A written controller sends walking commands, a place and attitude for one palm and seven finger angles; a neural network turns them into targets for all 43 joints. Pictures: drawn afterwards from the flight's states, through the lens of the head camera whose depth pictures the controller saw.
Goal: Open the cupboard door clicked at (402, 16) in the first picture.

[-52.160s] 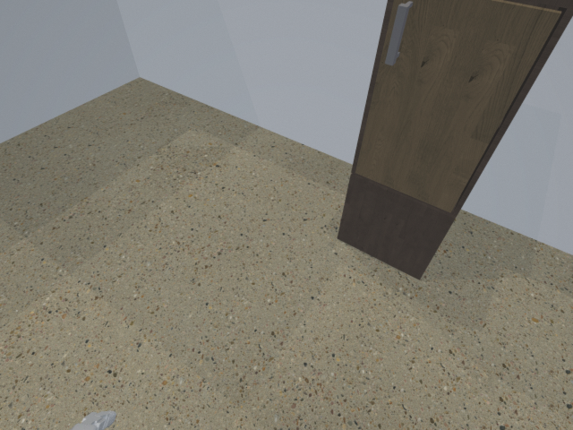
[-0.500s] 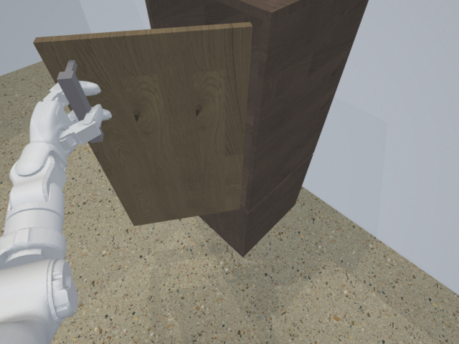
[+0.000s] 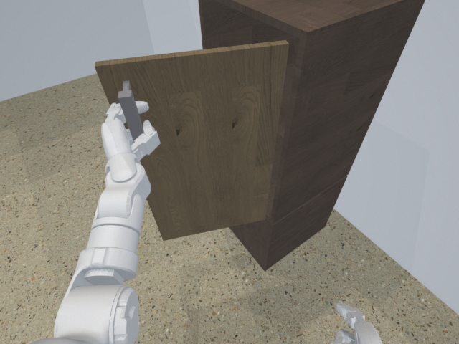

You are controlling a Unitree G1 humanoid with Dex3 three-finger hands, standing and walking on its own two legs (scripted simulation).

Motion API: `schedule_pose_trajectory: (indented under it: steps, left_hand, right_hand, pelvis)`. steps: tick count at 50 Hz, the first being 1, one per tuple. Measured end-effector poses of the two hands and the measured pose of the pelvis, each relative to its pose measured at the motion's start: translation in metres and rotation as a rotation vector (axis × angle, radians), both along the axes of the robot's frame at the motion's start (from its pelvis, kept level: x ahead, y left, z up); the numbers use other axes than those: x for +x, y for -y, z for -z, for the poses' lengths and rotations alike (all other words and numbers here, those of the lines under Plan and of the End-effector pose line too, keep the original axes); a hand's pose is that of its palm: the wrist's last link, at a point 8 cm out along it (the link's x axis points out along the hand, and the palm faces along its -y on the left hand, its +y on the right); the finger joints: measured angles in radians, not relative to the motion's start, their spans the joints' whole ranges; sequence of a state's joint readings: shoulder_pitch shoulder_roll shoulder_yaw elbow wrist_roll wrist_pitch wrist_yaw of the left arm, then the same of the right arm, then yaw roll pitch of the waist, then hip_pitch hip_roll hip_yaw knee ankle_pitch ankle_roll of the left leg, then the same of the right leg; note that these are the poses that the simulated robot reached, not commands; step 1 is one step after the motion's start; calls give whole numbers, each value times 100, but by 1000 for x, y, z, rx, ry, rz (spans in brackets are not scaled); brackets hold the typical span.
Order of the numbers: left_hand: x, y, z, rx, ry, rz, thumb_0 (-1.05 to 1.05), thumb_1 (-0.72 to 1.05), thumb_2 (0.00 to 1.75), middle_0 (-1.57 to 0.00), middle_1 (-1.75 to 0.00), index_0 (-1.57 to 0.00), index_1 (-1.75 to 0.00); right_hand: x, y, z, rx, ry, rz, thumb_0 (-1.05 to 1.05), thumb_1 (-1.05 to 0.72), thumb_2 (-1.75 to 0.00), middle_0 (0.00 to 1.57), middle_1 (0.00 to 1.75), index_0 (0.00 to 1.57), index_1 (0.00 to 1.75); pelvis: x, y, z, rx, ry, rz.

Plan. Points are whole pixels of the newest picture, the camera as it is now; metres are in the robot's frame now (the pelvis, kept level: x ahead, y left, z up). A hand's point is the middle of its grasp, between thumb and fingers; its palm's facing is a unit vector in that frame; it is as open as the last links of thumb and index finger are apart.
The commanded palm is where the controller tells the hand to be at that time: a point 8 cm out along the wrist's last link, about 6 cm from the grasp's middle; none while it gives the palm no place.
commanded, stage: pull the door open along its arc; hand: left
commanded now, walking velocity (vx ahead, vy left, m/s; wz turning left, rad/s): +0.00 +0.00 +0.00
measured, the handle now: (135, 119) +0.47 +0.20 +0.16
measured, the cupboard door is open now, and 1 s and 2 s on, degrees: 68 98 97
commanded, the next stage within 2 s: open thumb and fingers to let go in 0.70 s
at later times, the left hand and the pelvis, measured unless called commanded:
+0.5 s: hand (166, 168) +0.35 +0.12 +0.16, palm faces +0.31 -0.95 +0.06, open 6.2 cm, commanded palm +0.28 +0.15 +0.16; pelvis +0.01 +0.00 +0.01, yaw -3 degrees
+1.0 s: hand (193, 194) +0.30 +0.07 +0.16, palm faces +0.32 -0.95 +0.00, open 7.1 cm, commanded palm +0.25 +0.10 +0.16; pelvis +0.01 +0.00 +0.01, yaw +1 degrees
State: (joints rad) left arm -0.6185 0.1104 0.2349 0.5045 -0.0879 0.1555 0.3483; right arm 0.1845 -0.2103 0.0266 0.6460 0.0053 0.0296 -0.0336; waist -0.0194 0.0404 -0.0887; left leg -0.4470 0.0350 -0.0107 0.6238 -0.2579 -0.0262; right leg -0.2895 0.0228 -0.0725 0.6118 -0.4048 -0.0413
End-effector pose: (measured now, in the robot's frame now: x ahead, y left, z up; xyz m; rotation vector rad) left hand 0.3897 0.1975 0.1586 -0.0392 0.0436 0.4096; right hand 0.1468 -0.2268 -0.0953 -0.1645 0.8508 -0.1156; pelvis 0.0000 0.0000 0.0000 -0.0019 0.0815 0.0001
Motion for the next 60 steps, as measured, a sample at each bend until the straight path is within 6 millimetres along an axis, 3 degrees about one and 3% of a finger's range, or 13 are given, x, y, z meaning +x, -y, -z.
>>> schedule_pose_trajectory:
  steps: [10,15,18,21,33,37,40,47,53,60]
  left_hand:
    - [-5,4,2,45,23,-22,-1,75,82,-34,-135,-34,-135]
    - [-18,7,3,40,52,12,0,75,79,-33,-135,-34,-134]
    - [-31,13,4,39,65,29,0,75,78,-33,-135,-33,-132]
    - [-47,20,5,31,78,52,0,74,76,-32,-134,-32,-129]
    - [-126,80,4,-36,78,187,2,67,69,-28,-130,-29,-127]
    - [-135,91,2,-3,64,196,2,67,71,-27,-127,-27,-126]
    - [-135,92,1,28,55,172,1,65,74,-29,-126,-27,-127]
    - [-128,87,0,36,36,95,1,57,79,-33,-129,-32,-130]
    - [-128,89,0,42,37,86,1,42,71,-35,-129,-35,-130]
    - [-130,89,0,34,48,108,1,6,54,-32,-125,-32,-124]
  right_hand:
    - [-85,26,25,-10,-193,113,1,-91,-89,20,30,20,30]
    - [-104,36,24,-21,-213,155,2,-91,-89,20,30,20,30]
    - [-98,38,20,-23,-180,159,2,-91,-89,20,30,20,30]
    - [-79,35,13,-17,-117,147,2,-91,-89,19,30,20,30]
    - [54,-14,-42,62,220,-33,2,-91,-90,19,30,20,30]
    - [84,-34,-55,89,263,-114,2,-91,-90,19,30,20,30]
    - [95,-44,-56,98,252,-165,1,-91,-89,20,30,20,30]
    - [86,-53,-38,91,152,-204,1,-91,-89,20,30,20,30]
    - [52,-43,-19,96,72,-164,1,-91,-89,20,30,20,30]
    - [13,-19,-9,58,7,-89,2,-91,-89,20,30,20,30]
  pelvis:
    - [-5,6,-1,7,11,17]
    - [-3,6,-4,9,27,33]
    - [-1,4,-5,10,42,40]
    - [2,2,-7,11,59,45]
    - [16,-5,-9,11,117,40]
    - [18,-4,-7,11,125,21]
    - [17,-2,-5,10,130,5]
    - [10,2,-5,12,140,-23]
    - [2,5,-6,15,147,-23]
    - [-4,8,-7,13,161,-12]
